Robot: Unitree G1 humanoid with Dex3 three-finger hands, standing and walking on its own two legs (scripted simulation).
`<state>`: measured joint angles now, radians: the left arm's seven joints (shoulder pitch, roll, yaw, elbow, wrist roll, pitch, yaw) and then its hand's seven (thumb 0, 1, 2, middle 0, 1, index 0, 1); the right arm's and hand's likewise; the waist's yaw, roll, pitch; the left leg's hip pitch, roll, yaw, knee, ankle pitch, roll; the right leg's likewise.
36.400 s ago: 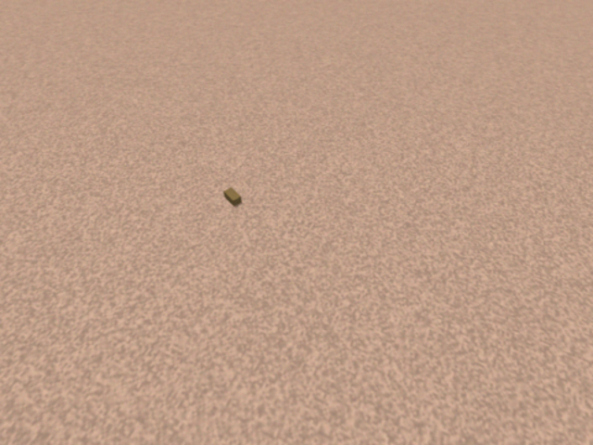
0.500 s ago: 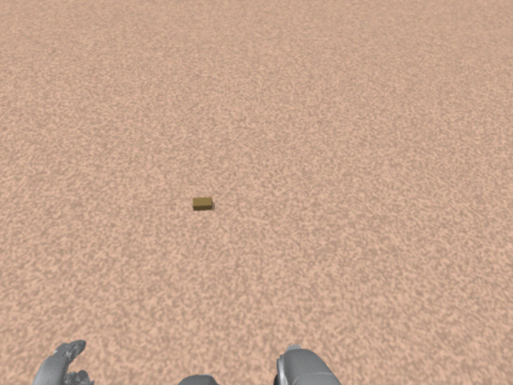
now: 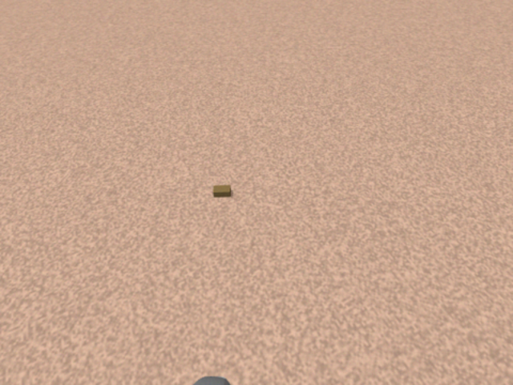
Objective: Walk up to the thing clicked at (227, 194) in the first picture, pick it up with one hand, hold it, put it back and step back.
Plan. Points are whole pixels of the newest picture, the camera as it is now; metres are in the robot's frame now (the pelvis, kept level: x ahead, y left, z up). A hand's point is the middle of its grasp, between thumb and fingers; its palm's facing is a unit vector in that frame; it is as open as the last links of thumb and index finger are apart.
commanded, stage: step back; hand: left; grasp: from above
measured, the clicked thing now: (222, 191) +1.06 +0.22 -0.74
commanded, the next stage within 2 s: stand in 0.94 s
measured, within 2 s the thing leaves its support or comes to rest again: neither
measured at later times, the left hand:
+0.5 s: hand out of the picture +0.02 +0.27 -0.13, palm faces +0.06 -0.93 -0.37, open 7.4 cm
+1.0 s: hand out of the picture +0.13 +0.28 -0.13, palm faces +0.02 -0.93 -0.37, open 7.4 cm
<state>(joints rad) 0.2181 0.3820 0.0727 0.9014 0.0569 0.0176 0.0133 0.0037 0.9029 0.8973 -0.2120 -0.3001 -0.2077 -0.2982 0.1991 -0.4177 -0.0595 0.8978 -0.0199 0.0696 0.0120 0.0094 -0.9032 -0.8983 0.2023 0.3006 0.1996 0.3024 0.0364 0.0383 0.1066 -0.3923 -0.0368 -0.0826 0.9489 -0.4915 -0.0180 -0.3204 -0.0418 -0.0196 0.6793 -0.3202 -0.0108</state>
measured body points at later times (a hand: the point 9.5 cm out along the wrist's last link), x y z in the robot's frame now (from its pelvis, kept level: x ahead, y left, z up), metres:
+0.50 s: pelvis -0.02 +0.00 +0.01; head -0.01 -0.01 +0.46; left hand +0.02 +0.32 -0.11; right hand +0.06 -0.31 -0.12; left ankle +0.01 +0.14 -0.70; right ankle +0.01 -0.11 -0.72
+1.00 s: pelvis +0.03 +0.02 +0.02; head +0.04 +0.02 +0.47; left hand +0.13 +0.33 -0.10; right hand +0.16 -0.27 -0.11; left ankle +0.03 +0.14 -0.72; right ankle +0.01 -0.11 -0.72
